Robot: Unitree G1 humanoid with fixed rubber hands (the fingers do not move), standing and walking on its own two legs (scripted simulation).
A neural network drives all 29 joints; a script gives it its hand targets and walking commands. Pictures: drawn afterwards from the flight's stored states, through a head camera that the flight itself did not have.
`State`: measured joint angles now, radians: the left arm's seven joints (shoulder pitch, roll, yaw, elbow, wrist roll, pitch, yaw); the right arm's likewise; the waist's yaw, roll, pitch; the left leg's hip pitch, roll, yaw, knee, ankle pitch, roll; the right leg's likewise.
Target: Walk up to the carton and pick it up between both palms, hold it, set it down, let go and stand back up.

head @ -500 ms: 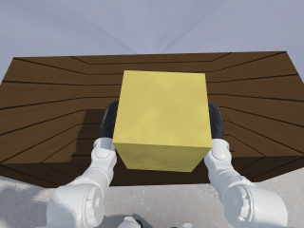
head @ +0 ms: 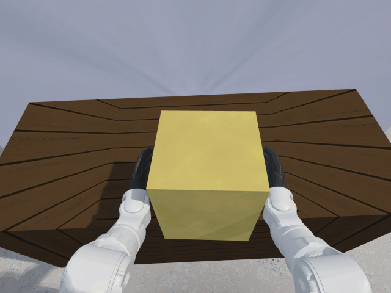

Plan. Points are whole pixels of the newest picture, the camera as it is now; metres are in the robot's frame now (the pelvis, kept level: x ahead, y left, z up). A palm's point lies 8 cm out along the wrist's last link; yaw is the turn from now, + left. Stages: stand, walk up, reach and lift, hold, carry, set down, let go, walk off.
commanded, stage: reach and lift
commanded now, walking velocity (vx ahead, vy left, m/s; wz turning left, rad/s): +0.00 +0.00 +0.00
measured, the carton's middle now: (207, 179) +0.40 -0.02 -0.04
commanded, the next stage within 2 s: none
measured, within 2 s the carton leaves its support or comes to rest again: neither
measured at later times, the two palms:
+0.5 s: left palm (122, 157) +0.37 +0.14 +0.10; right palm (289, 152) +0.36 -0.16 +0.11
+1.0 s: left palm (114, 147) +0.37 +0.15 +0.14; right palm (291, 144) +0.36 -0.15 +0.13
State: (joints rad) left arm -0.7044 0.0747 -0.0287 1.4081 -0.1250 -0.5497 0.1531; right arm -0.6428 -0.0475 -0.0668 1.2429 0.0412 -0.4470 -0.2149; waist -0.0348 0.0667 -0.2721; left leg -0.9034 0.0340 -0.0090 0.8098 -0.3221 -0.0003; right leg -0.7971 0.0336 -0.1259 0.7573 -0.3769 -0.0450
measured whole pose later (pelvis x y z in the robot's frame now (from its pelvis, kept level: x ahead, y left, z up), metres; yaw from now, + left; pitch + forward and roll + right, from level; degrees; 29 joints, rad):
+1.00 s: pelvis -0.02 +0.00 +0.04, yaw -1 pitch +7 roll -1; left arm -0.67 0.05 0.09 0.89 0.00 0.04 0.13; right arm -0.62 -0.07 -0.09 0.84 0.13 0.05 -0.22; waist 0.00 -0.01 -0.16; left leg -0.39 0.01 0.03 0.41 -0.14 0.01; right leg -0.31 0.03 -0.06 0.38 -0.20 -0.03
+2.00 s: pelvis -0.03 +0.00 +0.05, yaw +0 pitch -5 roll -1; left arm -0.63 -0.01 0.24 0.35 0.25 0.52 0.02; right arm -0.63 0.00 -0.13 0.65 0.06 0.23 -0.20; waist -0.03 -0.07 0.01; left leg -0.13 0.00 0.02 0.33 -0.12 0.02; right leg -0.04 0.03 -0.07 0.30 -0.17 -0.03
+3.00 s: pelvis -0.04 +0.00 +0.05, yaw +1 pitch -8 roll -1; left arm -0.60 -0.01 0.25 0.13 0.28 0.70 -0.02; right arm -0.62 0.01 -0.07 0.51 0.13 0.35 -0.23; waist -0.05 -0.07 0.04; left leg -0.09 0.00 0.01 0.34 -0.11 0.01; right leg 0.00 0.03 -0.08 0.30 -0.17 -0.03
